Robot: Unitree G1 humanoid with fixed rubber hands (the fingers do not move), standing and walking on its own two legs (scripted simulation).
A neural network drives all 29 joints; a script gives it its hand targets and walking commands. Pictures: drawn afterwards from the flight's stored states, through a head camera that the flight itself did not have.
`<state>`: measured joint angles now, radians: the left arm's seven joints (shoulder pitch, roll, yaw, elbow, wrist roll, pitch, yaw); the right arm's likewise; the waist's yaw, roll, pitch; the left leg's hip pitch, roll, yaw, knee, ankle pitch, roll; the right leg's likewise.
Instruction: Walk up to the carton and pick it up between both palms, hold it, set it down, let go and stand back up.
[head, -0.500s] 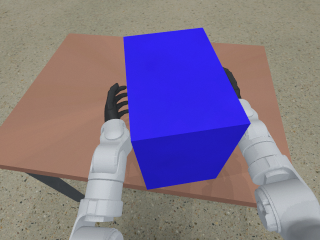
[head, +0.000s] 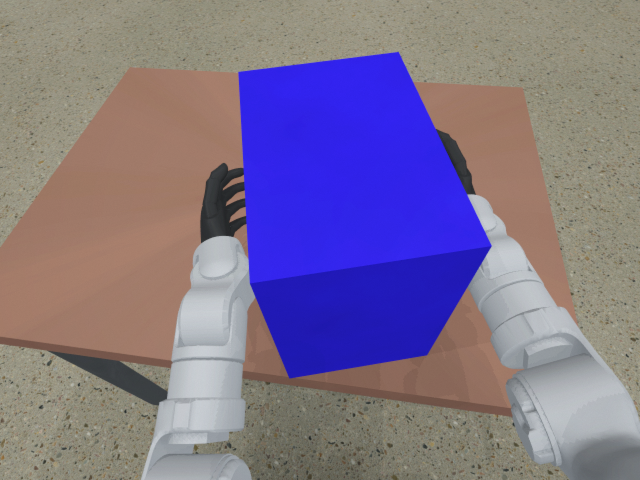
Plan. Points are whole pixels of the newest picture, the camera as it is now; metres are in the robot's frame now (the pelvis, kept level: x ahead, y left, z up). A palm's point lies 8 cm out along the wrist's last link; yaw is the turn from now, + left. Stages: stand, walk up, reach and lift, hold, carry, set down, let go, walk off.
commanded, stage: reach and lift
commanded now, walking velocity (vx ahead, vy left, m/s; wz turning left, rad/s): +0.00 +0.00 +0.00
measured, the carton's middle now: (340, 225) +0.42 +0.04 +0.06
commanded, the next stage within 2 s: none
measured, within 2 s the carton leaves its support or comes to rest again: leaves its support in 0.84 s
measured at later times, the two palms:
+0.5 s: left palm (219, 231) +0.37 +0.18 +0.10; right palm (453, 193) +0.46 -0.09 +0.09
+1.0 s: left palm (209, 249) +0.34 +0.18 +0.10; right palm (454, 201) +0.43 -0.09 +0.10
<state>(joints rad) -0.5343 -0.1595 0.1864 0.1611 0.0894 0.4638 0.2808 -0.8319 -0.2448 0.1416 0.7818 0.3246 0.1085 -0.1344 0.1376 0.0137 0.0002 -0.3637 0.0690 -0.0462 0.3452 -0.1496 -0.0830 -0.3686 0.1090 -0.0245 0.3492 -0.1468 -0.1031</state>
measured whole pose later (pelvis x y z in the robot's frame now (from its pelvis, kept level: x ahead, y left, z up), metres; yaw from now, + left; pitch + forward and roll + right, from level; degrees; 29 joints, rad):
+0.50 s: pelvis +0.00 +0.00 +0.00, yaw +0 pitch +10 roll +0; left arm -0.55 -0.17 0.21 0.20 0.12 0.43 0.27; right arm -0.83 -0.22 0.09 0.82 0.27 0.10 -0.11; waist 0.13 0.00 -0.02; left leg -0.37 0.07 -0.05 0.35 -0.16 -0.08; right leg -0.37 0.10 -0.03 0.35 -0.15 -0.10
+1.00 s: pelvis +0.00 -0.01 +0.00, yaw +2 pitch +7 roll +1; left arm -0.51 -0.24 0.33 0.26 0.29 0.34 0.15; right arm -0.81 -0.11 -0.07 0.98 0.04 -0.03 -0.05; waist 0.11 -0.02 -0.06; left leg -0.30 0.06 -0.07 0.29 -0.12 -0.08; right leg -0.31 0.09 -0.08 0.33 -0.15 -0.12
